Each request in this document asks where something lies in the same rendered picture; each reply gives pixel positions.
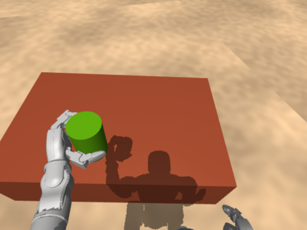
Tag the left robot hand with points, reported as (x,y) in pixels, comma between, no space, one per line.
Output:
(59,147)

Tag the right robot hand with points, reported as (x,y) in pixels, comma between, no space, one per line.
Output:
(236,216)

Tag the left robot arm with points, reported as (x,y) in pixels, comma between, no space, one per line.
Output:
(53,209)

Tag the can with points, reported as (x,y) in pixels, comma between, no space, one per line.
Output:
(86,132)

